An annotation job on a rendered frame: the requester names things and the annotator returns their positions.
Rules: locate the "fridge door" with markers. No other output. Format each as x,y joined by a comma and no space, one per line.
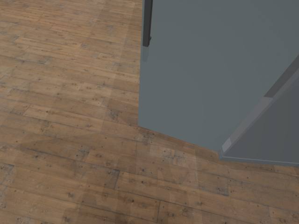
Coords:
210,62

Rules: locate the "handle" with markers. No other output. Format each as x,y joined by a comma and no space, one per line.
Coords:
147,22

